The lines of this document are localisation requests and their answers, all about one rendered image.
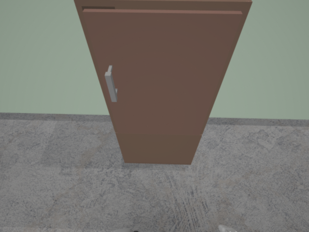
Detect cupboard door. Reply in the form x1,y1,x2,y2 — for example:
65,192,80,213
83,9,243,135

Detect handle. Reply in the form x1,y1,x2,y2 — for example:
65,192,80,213
105,65,118,102

